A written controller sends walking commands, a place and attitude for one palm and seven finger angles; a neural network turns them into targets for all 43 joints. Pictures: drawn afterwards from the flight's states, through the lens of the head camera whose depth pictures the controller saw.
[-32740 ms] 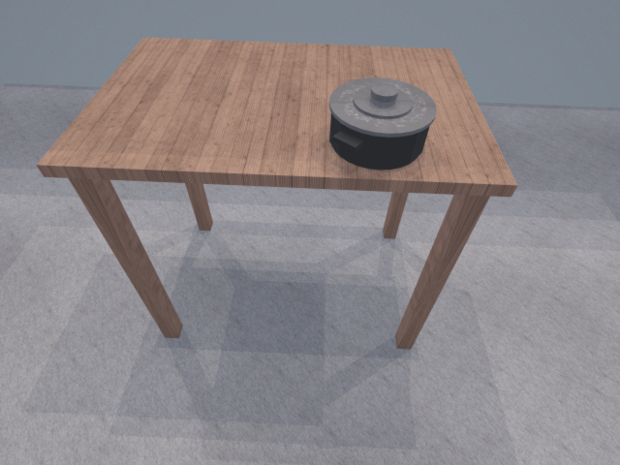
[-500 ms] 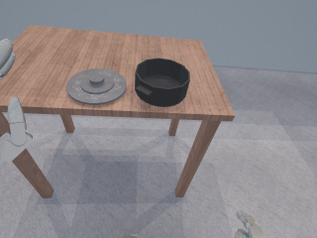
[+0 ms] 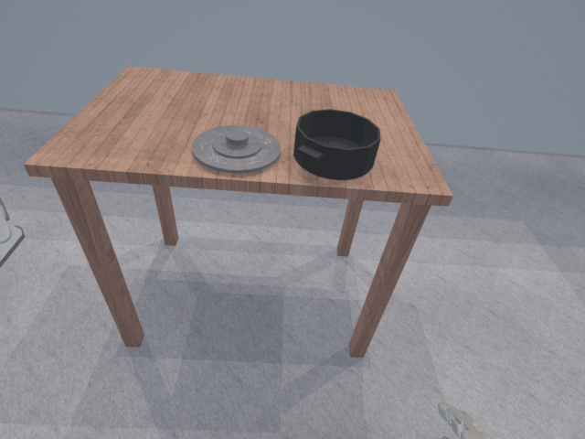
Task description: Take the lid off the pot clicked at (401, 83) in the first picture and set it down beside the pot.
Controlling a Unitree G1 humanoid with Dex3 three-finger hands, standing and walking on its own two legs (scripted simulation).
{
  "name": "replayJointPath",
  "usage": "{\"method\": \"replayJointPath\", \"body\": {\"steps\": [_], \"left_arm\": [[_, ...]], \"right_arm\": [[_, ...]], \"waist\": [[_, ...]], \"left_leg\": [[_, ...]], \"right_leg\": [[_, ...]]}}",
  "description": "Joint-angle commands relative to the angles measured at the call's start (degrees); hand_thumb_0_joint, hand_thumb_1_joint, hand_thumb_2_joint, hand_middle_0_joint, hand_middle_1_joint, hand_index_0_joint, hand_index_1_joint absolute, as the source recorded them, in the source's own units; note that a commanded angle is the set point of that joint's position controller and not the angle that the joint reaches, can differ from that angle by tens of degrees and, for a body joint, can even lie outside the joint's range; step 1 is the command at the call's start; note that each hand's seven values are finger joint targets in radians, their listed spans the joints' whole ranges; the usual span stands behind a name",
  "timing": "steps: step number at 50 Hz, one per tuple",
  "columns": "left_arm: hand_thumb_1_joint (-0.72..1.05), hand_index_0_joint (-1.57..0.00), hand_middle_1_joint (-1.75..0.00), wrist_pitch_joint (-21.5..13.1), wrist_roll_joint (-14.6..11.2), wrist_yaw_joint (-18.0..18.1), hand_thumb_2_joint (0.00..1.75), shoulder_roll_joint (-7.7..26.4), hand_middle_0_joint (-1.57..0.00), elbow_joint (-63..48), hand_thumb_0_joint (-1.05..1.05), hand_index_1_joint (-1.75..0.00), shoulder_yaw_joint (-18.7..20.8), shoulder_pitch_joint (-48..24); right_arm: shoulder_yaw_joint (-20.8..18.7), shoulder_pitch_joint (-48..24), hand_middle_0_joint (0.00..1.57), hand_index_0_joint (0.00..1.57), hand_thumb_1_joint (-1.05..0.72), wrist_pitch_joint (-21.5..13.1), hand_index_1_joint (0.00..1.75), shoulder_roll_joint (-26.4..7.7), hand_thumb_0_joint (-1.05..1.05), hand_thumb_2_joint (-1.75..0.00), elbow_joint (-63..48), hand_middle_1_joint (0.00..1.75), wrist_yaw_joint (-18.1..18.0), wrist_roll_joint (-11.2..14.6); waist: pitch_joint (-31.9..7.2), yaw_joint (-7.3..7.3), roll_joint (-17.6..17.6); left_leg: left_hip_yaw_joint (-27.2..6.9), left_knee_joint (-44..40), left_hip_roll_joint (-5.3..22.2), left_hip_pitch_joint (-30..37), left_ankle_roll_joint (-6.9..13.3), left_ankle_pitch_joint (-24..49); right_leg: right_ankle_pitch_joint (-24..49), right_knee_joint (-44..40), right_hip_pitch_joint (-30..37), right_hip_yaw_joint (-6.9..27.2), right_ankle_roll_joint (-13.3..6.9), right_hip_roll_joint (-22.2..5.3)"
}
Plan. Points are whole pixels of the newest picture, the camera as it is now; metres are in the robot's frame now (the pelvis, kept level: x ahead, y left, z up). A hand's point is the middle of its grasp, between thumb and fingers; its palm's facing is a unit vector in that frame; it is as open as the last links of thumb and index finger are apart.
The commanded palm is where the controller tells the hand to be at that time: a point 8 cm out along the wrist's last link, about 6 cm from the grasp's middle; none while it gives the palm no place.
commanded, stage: stop stepping back and stand still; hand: left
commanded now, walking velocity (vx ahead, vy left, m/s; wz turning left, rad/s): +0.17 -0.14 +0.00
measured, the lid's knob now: (237, 137) +0.73 +0.20 +0.07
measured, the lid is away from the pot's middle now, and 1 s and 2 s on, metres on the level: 0.23 0.23 0.23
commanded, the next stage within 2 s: let the arm hang, fingers relaxed in 1.28 s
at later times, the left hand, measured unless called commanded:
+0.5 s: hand (61, 306) +0.22 +0.30 +0.11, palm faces +0.40 -0.82 -0.41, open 7.4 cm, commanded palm none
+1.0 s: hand out of the picture -0.02 +0.22 -0.15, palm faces +0.14 -0.95 -0.28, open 7.2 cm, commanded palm none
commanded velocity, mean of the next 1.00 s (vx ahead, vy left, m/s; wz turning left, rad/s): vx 0.03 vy -0.01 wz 0.00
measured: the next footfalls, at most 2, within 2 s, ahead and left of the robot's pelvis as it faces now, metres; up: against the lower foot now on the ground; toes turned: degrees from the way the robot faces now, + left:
left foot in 0.02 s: +0.05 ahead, +0.15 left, +0.00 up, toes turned +7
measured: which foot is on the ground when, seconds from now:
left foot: up 0.00-0.00, down 0.02-1.00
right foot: down 0.00-1.00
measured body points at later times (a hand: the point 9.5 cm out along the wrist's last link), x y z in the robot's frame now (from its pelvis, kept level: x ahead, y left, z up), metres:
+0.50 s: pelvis -0.01 +0.03 +0.00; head -0.02 +0.00 +0.45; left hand +0.20 +0.34 +0.13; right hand +0.16 -0.21 -0.10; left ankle +0.01 +0.15 -0.72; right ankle -0.03 -0.09 -0.68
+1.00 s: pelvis +0.02 +0.02 +0.02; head +0.07 +0.02 +0.46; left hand -0.03 +0.27 -0.13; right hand +0.03 -0.21 -0.14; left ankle +0.01 +0.15 -0.72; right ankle +0.02 -0.11 -0.72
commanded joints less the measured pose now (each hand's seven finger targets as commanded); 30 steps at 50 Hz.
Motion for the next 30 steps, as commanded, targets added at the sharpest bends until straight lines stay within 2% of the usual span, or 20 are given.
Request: {"method": "replayJointPath", "body": {"steps": [1,2,3,5,6,7,8,10,15,18,19,20,21,23,24,26,27,28,29,30], "left_arm": [[0.90,-0.20,-0.30,-3.2,0.2,-0.8,0.90,11.3,-0.20,-19.0,0.00,-0.30,-0.2,-2.3],[0.90,-0.20,-0.30,-3.8,-0.8,-1.1,0.90,10.8,-0.20,-19.3,0.00,-0.30,0.8,2.0],[0.90,-0.20,-0.30,-3.5,-0.7,-0.8,0.90,14.2,-0.20,-23.4,0.00,-0.30,4.5,5.3],[0.90,-0.20,-0.30,-3.7,0.4,-0.4,0.90,13.9,-0.20,-25.5,0.00,-0.30,5.6,13.6],[0.90,-0.20,-0.30,-3.7,1.1,-0.1,0.90,14.4,-0.20,-25.6,0.00,-0.30,6.4,16.6],[0.90,-0.20,-0.30,-3.8,1.3,0.3,0.90,15.3,-0.20,-24.9,0.00,-0.30,7.5,17.1],[0.90,-0.20,-0.30,-3.8,0.9,0.9,0.90,16.6,-0.20,-25.6,0.00,-0.30,8.2,14.2],[0.90,-0.20,-0.30,-4.6,0.2,1.4,0.90,14.0,-0.20,-20.8,0.00,-0.30,7.7,11.0],[0.90,-0.20,-0.30,-3.7,0.3,1.7,0.90,10.1,-0.20,-5.8,0.00,-0.30,3.3,2.4],[0.90,-0.20,-0.30,-3.8,0.4,0.9,0.90,8.0,-0.20,-8.1,0.00,-0.30,0.4,2.7],[0.90,-0.20,-0.30,-3.8,0.2,0.3,0.90,8.4,-0.20,-8.9,0.00,-0.30,0.5,4.0],[0.90,-0.20,-0.30,5.0,6.6,-6.0,0.90,-6.1,-0.20,37.8,0.00,-0.30,-20.5,4.3],[0.90,-0.20,-0.30,8.8,7.3,-7.9,0.90,-6.5,-0.20,39.4,0.00,-0.30,-19.5,3.3],[0.90,-0.20,-0.30,9.5,6.8,-8.0,0.90,-7.8,-0.20,43.2,0.00,-0.30,-21.3,0.6],[0.90,-0.20,-0.30,9.4,6.6,-8.0,0.90,-6.7,-0.20,47.4,0.00,-0.30,-21.6,-0.5],[0.90,-0.20,-0.30,9.5,6.3,-8.0,0.90,-6.5,-0.20,57.9,0.00,-0.30,-22.6,1.6],[0.90,-0.20,-0.30,9.3,6.5,-7.7,0.90,-3.8,-0.20,62.3,0.00,-0.30,-22.6,1.9],[0.90,-0.20,-0.30,9.2,6.3,-7.3,0.90,0.9,-0.20,64.8,0.00,-0.30,-22.7,-0.9],[0.90,-0.20,-0.30,9.6,6.2,-7.4,0.90,3.2,-0.20,67.5,0.00,-0.30,-23.4,-4.3],[0.90,-0.20,-0.30,9.7,6.1,-7.3,0.90,3.1,-0.20,69.9,0.00,-0.30,-24.2,-7.1]], "right_arm": [[-2.6,-10.0,0.20,0.20,-0.90,-6.6,0.30,-6.8,0.00,-0.90,-14.1,0.30,0.0,-0.2],[-3.0,-9.8,0.20,0.20,-0.90,-7.7,0.30,-5.9,0.00,-0.90,-13.9,0.30,1.0,-0.4],[-3.0,-10.3,0.20,0.20,-0.90,-8.1,0.30,-6.0,0.00,-0.90,-14.0,0.30,1.6,-1.2],[-2.2,-11.2,0.20,0.20,-0.90,-7.4,0.30,-5.4,0.00,-0.90,-13.7,0.30,2.3,-1.5],[-2.3,-10.9,0.20,0.20,-0.90,-6.6,0.30,-5.2,0.00,-0.90,-13.3,0.30,2.3,-1.6],[-3.1,-10.3,0.20,0.20,-0.90,-5.8,0.30,-4.7,0.00,-0.90,-13.2,0.30,2.2,-1.7],[-3.4,-10.5,0.20,0.20,-0.90,-5.8,0.30,-4.4,0.00,-0.90,-12.2,0.30,2.3,-1.0],[-3.1,-6.2,0.20,0.20,-0.90,-5.9,0.30,-4.0,0.00,-0.90,-9.2,0.30,0.9,-1.5],[-2.4,-7.0,0.20,0.20,-0.90,-5.9,0.30,-4.9,0.00,-0.90,-8.6,0.30,-1.4,-0.8],[-2.9,-8.4,0.20,0.20,-0.90,-6.6,0.30,-7.4,0.00,-0.90,-11.8,0.30,-1.3,0.3],[-3.1,-8.0,0.20,0.20,-0.90,-6.4,0.30,-7.8,0.00,-0.90,-11.7,0.30,-0.5,0.7],[-7.0,-1.9,0.20,0.20,-0.90,-9.8,0.30,-16.8,0.00,-0.90,3.9,0.30,3.0,-1.0],[-7.3,1.5,0.20,0.20,-0.90,-6.1,0.30,-14.3,0.00,-0.90,5.9,0.30,3.4,-2.2],[-6.9,0.1,0.20,0.20,-0.90,-4.0,0.30,-12.4,0.00,-0.90,2.9,0.30,2.6,-4.0],[-6.4,0.4,0.20,0.20,-0.90,-3.0,0.30,-11.7,0.00,-0.90,2.5,0.30,2.4,-4.4],[-5.5,-3.1,0.20,0.20,-0.90,-1.2,0.30,-11.0,0.00,-0.90,2.8,0.30,2.3,-4.2],[-5.1,-3.8,0.20,0.20,-0.90,-0.6,0.30,-8.4,0.00,-0.90,3.1,0.30,2.5,-3.4],[-4.8,-2.9,0.20,0.20,-0.90,-0.2,0.30,-6.0,0.00,-0.90,2.9,0.30,2.8,-2.6],[-5.0,-1.5,0.20,0.20,-0.90,0.7,0.30,-6.6,0.00,-0.90,4.3,0.30,3.2,-2.7],[-4.9,0.3,0.20,0.20,-0.90,1.5,0.30,-5.5,0.00,-0.90,5.9,0.30,3.5,-2.8]], "waist": [[4.9,-1.62,20.3],[5.6,-2.02,14.9],[5.5,-1.67,16.6],[4.2,0.16,17.5],[2.6,0.99,11.7],[2.7,1.04,-3.3],[3.0,0.07,-14.5],[4.3,-3.11,2.7],[4.9,-2.93,-1.7],[3.6,-1.87,8.2],[2.8,-1.52,8.5],[10.2,-8.19,13.0],[7.3,-6.98,11.5],[2.8,-5.25,1.8],[-0.3,-4.18,-3.5],[-3.2,0.30,-5.3],[-2.3,1.06,-11.7],[1.5,-1.25,-13.3],[5.4,-2.72,-1.4],[7.4,-4.63,4.4]], "left_leg": [[-21.5,-31.3,10.6,7.5,8.3,-3.5],[-25.4,-33.4,11.5,2.3,7.8,-13.3],[-26.4,-34.9,12.4,-4.0,8.4,-17.4],[-15.0,-28.4,9.4,-16.7,5.4,-17.3],[-6.6,-17.5,4.2,-21.9,2.3,-15.1],[2.2,2.6,-3.2,-24.5,-0.3,-8.5],[3.1,20.1,-4.8,-22.0,-1.9,-2.8],[-0.9,21.6,-0.2,-14.5,-1.0,0.7],[6.5,-11.9,-1.6,10.9,0.4,7.1],[-12.3,-22.2,9.1,14.5,5.4,11.3],[-14.5,-25.4,10.2,10.3,5.3,3.8],[-18.3,-19.8,9.3,5.2,5.7,24.4],[-21.2,-23.6,12.8,6.1,8.8,34.8],[-26.1,-20.5,16.3,9.5,13.0,43.2],[-22.2,-17.5,15.3,11.2,12.0,45.7],[-10.0,-11.0,7.8,5.2,5.5,39.4],[-2.6,-4.8,-0.3,-2.7,1.2,23.7],[2.4,-0.9,-4.5,-7.7,-1.8,5.5],[4.1,3.3,-4.0,-4.0,-2.4,-2.0],[4.1,3.1,-3.8,0.3,-2.1,-1.6]], "right_leg": [[-9.3,15.6,-14.3,0.7,0.0,5.1],[-9.3,14.3,-12.2,3.3,-0.4,4.3],[-7.7,13.7,-8.1,4.7,-0.6,3.4],[-3.4,1.7,8.7,5.4,-1.3,2.9],[-5.0,-5.0,16.1,7.5,-2.4,2.1],[-12.6,-16.2,14.1,20.7,-6.2,-5.3],[-15.6,-26.0,5.0,39.8,-10.4,-17.6],[-5.2,-23.1,-4.3,33.9,-12.5,-17.7],[-0.8,-13.0,-11.2,12.4,-5.8,-9.1],[7.8,1.0,-12.1,4.6,0.4,0.4],[1.4,0.8,-9.6,4.5,1.6,1.5],[4.3,15.5,-21.0,2.3,1.0,0.3],[-9.2,23.6,-23.1,4.7,1.2,1.1],[-13.6,24.4,-24.2,10.9,1.3,-0.9],[-14.0,19.2,-20.8,10.6,1.1,-0.6],[2.0,1.5,-3.9,7.1,1.0,1.3],[14.3,-8.5,4.1,13.7,-0.1,-2.4],[15.2,-15.9,2.8,27.4,-4.8,-13.8],[6.3,-18.2,-5.2,30.0,-9.4,-17.6],[-8.6,-20.2,-12.9,28.2,-9.8,-15.3]]}}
